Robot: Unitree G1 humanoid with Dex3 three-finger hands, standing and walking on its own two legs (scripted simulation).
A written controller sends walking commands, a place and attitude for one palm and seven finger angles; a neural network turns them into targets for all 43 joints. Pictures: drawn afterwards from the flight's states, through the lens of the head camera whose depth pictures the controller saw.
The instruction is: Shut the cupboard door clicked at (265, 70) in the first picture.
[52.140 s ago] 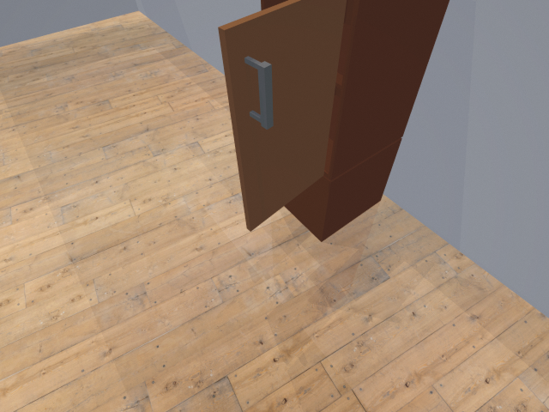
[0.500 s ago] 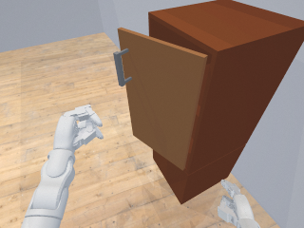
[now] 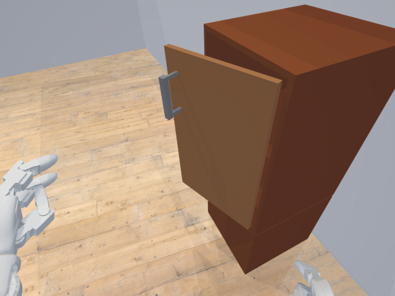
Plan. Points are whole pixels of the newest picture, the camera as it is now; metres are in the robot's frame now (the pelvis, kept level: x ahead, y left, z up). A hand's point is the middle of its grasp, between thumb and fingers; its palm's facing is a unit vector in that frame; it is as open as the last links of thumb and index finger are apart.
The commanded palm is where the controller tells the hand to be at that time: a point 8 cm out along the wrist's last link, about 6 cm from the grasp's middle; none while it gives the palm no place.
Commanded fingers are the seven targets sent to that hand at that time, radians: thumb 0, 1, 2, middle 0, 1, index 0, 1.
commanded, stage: draw the hand back to the body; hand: left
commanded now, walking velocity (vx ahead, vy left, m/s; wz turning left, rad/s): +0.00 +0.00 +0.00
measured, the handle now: (171, 95) +0.62 +0.15 +0.11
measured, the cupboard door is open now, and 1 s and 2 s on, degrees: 22 22 22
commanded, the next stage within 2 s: step back with the hand held close in 0.38 s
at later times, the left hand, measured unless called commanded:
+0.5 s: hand (48, 212) +0.19 +0.26 +0.16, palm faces +0.44 -0.81 -0.40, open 7.4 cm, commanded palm +0.14 +0.29 +0.17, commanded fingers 0.00 0.90 0.90 -0.20 -0.30 -0.20 -0.30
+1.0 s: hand (25, 229) +0.16 +0.28 +0.16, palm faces +0.39 -0.79 -0.48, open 7.4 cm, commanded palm +0.11 +0.31 +0.17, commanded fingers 0.00 0.90 0.90 -0.20 -0.30 -0.20 -0.30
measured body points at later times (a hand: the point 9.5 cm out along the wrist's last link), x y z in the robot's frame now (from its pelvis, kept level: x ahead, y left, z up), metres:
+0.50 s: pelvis +0.00 -0.01 +0.00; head -0.03 -0.03 +0.45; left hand +0.16 +0.30 +0.18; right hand +0.19 -0.22 -0.09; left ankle +0.00 +0.06 -0.74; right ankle -0.02 -0.09 -0.74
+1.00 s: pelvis -0.04 +0.01 -0.01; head -0.05 +0.01 +0.44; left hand +0.14 +0.32 +0.18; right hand +0.13 -0.24 -0.09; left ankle +0.00 +0.06 -0.74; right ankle -0.02 -0.09 -0.74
